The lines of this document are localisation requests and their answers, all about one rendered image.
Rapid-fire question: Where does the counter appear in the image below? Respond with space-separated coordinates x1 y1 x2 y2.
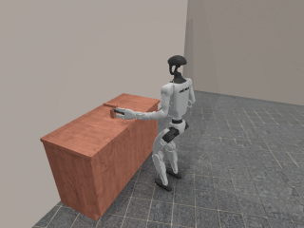
40 93 161 221

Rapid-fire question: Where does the robot right upper arm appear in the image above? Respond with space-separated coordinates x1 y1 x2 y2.
184 78 196 105

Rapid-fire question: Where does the robot left foot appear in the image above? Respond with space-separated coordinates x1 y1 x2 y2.
155 178 172 192

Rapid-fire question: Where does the left robot forearm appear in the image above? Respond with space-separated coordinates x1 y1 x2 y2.
134 110 165 121

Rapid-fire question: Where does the humanoid robot torso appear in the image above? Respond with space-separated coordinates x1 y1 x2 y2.
167 77 189 137

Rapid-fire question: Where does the tap lever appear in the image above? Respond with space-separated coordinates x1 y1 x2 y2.
112 109 124 115

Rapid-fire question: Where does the robot left upper arm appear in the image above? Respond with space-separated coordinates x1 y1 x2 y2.
159 84 174 119

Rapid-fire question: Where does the robot left hand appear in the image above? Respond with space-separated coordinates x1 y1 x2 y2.
116 107 135 120

